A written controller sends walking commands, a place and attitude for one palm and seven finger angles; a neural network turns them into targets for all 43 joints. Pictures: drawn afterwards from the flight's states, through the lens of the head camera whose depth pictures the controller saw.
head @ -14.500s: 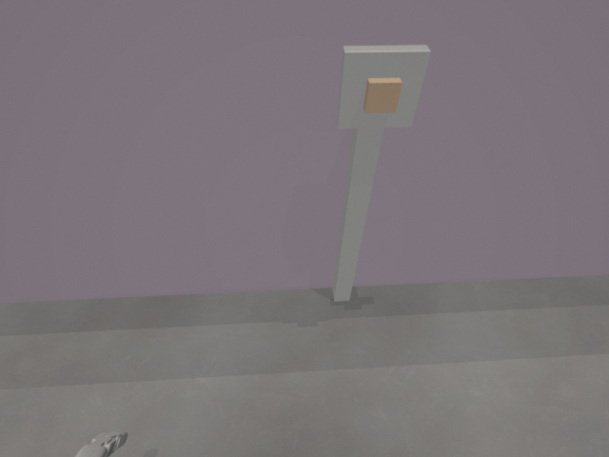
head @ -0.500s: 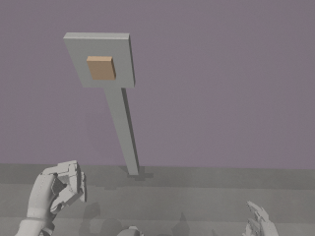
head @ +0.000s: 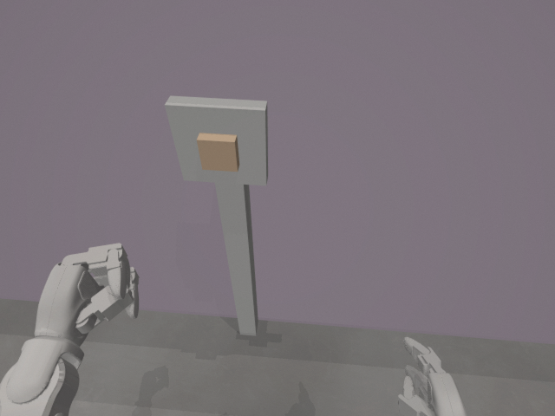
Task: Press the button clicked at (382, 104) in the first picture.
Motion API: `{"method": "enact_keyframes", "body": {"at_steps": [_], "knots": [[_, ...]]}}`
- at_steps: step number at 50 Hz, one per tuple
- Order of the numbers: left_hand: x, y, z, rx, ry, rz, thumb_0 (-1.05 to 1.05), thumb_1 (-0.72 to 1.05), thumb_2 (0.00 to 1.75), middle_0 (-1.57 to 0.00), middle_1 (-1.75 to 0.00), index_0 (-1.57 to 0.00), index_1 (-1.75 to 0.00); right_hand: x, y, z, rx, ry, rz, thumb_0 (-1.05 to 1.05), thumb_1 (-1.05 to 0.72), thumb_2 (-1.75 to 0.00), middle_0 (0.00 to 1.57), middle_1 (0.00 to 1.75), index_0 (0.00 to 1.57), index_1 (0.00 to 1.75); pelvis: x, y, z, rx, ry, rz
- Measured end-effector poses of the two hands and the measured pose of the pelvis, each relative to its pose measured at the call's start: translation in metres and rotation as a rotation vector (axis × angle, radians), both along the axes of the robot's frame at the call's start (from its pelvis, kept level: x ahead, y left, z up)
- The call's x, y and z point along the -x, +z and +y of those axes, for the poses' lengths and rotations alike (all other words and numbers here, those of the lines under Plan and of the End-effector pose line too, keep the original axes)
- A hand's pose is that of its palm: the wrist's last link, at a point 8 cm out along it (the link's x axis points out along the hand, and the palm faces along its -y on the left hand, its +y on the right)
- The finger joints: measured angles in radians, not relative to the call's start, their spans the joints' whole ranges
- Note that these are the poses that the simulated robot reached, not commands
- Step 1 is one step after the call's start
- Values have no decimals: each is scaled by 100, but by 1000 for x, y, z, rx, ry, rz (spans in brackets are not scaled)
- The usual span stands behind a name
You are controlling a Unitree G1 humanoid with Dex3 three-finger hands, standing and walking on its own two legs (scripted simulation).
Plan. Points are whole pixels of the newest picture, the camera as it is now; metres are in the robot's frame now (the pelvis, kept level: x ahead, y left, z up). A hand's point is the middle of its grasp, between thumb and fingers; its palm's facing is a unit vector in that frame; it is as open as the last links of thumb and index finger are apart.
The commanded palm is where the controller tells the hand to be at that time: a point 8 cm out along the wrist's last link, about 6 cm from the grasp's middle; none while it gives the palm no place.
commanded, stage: raise the hand and make a fist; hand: left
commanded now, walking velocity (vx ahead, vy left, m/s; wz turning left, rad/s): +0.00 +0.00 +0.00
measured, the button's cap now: (219, 151) +0.51 +0.15 +0.12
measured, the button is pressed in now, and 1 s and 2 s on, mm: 0 0 0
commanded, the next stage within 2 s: aim a knuckle at the button in 0.44 s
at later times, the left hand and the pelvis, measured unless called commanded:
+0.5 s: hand (146, 304) +0.22 +0.18 +0.11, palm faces +0.03 -1.00 -0.05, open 3.1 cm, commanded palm +0.19 +0.24 +0.12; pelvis -0.01 -0.02 +0.01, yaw +0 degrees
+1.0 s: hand (189, 249) +0.31 +0.15 +0.11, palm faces +0.03 -1.00 -0.03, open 3.1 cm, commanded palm +0.28 +0.21 +0.11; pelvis +0.01 -0.03 +0.01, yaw -2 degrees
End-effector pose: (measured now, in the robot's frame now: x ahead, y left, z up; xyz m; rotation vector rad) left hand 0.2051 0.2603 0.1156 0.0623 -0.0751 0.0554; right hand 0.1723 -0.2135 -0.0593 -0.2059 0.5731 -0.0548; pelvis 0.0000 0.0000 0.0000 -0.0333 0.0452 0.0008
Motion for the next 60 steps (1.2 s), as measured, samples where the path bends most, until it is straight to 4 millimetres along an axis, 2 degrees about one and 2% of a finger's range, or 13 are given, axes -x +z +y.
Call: {"method": "enact_keyframes", "body": {"at_steps": [4, 10, 14, 20, 30, 35, 41, 45, 52, 60], "knots": [[-6, 7, 1, 3, -21, 2, 2, 90, 90, -130, -150, -130, -150, 10, -2, -6, 7, -13, 22, 2, -91, -90, 21, 30, 21, 30, 2, 3, 0, -1, 1, -13], [-5, -5, -9, 21, -61, 100, 2, 90, 90, -130, -150, -129, -150, 21, 1, -18, 12, -54, 16, 2, -91, -90, 21, 30, 21, 30, 6, 6, -2, -9, -9, -24], [1, -7, -12, 24, -28, 95, 2, 90, 90, -130, -150, -129, -150, 26, 4, -25, 24, -58, 13, 2, -91, -90, 20, 30, 21, 30, 8, 7, -7, -13, -12, -31], [7, 3, -16, 13, 4, 24, 2, 90, 90, -130, -150, -129, -150, 26, 3, -31, 24, -40, 11, 2, -91, -90, 20, 30, 21, 30, 11, 7, -13, -13, -3, -38], [7, -4, -28, 13, -21, 78, 2, 90, 90, -130, -150, -130, -150, 22, 1, -38, 1, -48, -8, 2, -91, -90, 20, 30, 21, 30, 11, 8, -23, -18, -4, -40], [-10, -1, -31, 20, 1, 33, 2, 90, 90, -130, -150, -130, -150, 20, -4, -43, 7, -38, 10, 2, -91, -90, 20, 30, 21, 30, 12, 6, -28, -19, 6, -39], [-46, -7, -48, 23, -62, 64, 2, 90, 90, -130, -150, -130, -151, 23, -11, -51, 9, -63, 48, 2, -91, -90, 20, 30, 21, 30, 9, 6, -32, -26, -3, -19], [-66, -11, -52, 32, -63, 82, 2, 90, 90, -130, -150, -130, -150, 27, -12, -58, 8, -95, 73, 2, -91, -90, 20, 30, 21, 30, 2, 7, -33, -34, -20, -5], [-81, -9, -55, 35, -30, 51, 2, 90, 90, -130, -150, -129, -150, 30, -15, -66, 11, -118, 107, 2, -91, -90, 20, 30, 21, 30, -8, 7, -32, -38, -28, 7], [-104, -25, -68, 41, -50, 97, 2, 90, 90, -130, -150, -130, -150, 30, -22, -65, 19, -120, 165, 1, -91, -90, 20, 30, 21, 30, -7, 5, -30, -38, -25, 23]]}}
